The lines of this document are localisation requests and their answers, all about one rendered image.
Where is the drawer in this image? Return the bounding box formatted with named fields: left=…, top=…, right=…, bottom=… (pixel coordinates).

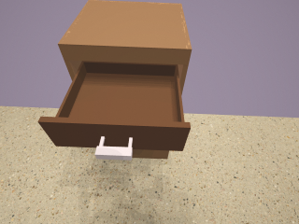
left=38, top=61, right=191, bottom=151

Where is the handle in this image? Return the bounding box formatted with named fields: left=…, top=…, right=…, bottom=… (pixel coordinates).
left=94, top=136, right=133, bottom=161

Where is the cabinet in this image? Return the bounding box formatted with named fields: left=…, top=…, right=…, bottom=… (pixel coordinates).
left=58, top=0, right=192, bottom=160

